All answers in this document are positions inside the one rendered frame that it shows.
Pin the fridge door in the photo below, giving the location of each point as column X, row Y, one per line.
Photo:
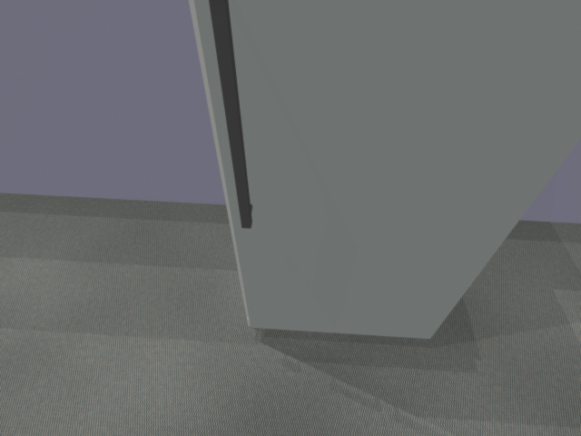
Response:
column 391, row 146

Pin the handle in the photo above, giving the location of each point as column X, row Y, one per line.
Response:
column 221, row 24

